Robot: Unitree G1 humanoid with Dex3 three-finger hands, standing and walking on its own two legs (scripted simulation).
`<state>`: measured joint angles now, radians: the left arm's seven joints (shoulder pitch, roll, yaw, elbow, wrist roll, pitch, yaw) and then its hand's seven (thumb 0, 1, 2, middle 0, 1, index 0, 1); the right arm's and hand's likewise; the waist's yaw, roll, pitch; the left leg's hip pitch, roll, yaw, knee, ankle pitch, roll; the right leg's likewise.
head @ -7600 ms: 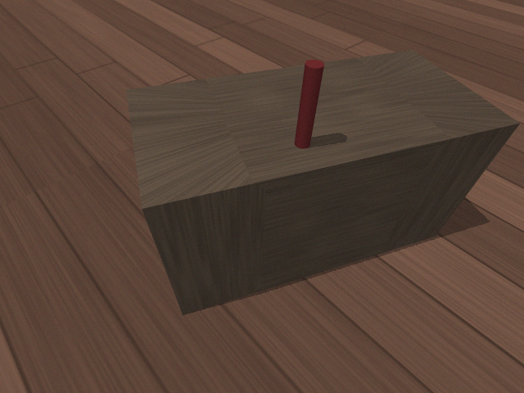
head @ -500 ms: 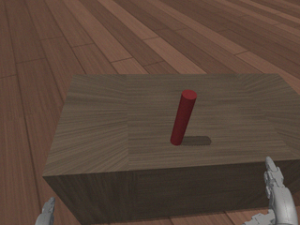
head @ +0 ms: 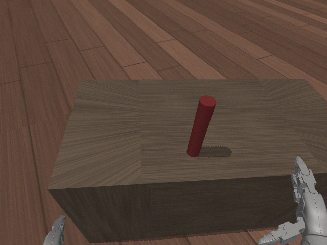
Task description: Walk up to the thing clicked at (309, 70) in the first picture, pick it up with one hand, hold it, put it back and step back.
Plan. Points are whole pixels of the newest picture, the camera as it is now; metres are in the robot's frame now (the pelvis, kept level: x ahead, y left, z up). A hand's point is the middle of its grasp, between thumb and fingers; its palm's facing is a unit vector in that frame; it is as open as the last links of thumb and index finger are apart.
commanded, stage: go down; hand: right
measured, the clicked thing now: (199, 129) +0.47 -0.13 +0.00
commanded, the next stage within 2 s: none
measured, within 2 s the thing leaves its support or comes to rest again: neither
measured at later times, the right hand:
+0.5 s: hand (274, 162) +0.31 -0.28 +0.06, palm faces +0.07 +1.00 -0.06, open 17.7 cm
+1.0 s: hand (276, 147) +0.34 -0.30 +0.07, palm faces -0.01 +1.00 +0.00, open 17.4 cm
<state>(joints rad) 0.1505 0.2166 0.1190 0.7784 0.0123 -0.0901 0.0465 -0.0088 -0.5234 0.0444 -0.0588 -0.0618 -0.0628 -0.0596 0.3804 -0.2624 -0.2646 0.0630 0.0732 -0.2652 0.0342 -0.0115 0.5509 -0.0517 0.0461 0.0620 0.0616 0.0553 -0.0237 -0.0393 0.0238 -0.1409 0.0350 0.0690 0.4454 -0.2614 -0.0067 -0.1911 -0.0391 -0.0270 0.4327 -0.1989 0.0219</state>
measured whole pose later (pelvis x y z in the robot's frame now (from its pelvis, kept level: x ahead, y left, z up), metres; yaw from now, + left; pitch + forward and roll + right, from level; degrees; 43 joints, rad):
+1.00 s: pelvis +0.00 -0.01 -0.01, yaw +1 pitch +6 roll +1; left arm 0.17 0.23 0.00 0.74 -0.03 -0.17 0.16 -0.01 -0.52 0.04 -0.05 -0.05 -0.06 -0.05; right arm -0.33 -0.54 -0.46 0.83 0.33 -0.31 0.59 -0.01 0.53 -0.04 0.06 0.06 0.06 0.05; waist 0.05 0.02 -0.06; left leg -0.38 0.04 0.06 0.60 -0.32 -0.02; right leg -0.45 -0.04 -0.03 0.63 -0.28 0.01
